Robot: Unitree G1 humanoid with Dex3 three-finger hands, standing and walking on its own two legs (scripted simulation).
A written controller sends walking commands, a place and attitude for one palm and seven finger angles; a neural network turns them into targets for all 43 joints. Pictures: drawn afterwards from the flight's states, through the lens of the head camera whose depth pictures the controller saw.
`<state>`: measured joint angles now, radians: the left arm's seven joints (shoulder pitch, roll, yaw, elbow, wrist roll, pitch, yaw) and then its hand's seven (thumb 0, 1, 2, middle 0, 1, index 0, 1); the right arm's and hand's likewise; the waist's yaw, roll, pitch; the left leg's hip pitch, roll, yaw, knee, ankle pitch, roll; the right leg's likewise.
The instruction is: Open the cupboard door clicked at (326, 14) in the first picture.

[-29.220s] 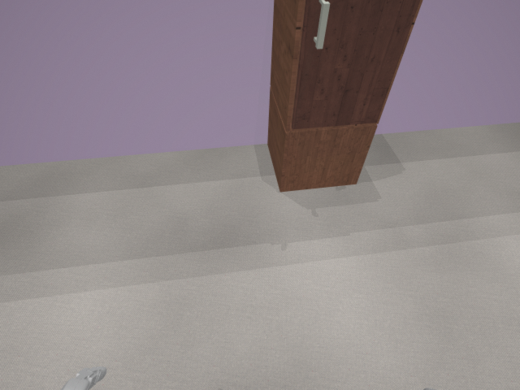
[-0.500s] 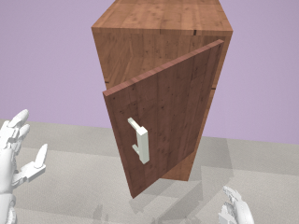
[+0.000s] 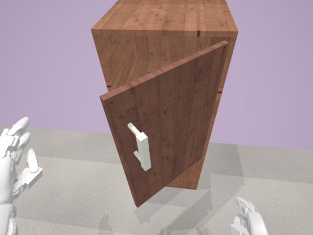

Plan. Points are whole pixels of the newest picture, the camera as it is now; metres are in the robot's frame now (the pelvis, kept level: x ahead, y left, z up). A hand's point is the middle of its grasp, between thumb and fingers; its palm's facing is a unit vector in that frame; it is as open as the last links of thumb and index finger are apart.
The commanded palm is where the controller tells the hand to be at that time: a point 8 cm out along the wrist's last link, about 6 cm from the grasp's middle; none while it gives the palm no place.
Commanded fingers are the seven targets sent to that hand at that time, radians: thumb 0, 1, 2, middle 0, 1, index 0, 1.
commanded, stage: step back with the hand held close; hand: left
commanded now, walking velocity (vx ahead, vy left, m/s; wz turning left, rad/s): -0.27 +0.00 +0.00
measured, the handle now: (139, 147) +0.31 +0.09 +0.08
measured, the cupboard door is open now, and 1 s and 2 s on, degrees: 45 45 45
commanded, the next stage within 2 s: stop stepping back and stand still in 1.02 s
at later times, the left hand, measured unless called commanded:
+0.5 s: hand out of the picture +0.13 +0.30 +0.15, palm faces +0.34 -0.79 -0.50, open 7.4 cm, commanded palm +0.07 +0.34 +0.17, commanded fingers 0.00 0.90 0.90 -0.20 -0.30 -0.20 -0.30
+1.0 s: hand out of the picture +0.03 +0.36 +0.17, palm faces +0.45 -0.80 -0.38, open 7.4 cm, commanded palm -0.04 +0.39 +0.17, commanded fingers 0.00 0.90 0.90 -0.20 -0.30 -0.20 -0.30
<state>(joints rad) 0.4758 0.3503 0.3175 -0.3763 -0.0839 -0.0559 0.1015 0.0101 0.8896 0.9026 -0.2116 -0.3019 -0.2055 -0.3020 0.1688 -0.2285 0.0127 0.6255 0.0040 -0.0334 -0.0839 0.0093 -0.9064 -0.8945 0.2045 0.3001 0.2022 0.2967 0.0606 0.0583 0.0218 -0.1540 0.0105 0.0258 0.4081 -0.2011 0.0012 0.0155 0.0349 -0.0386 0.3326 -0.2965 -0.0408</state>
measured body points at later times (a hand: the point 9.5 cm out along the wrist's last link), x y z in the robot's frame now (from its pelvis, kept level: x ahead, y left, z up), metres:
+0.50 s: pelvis -0.08 +0.04 -0.01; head -0.05 +0.05 +0.44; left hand +0.10 +0.34 +0.18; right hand +0.10 -0.20 -0.08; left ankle +0.01 +0.12 -0.74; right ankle -0.07 -0.09 -0.74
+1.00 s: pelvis -0.17 +0.08 +0.00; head -0.15 +0.14 +0.44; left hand +0.00 +0.40 +0.19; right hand +0.00 -0.13 -0.07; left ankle -0.06 +0.14 -0.74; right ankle -0.25 -0.07 -0.67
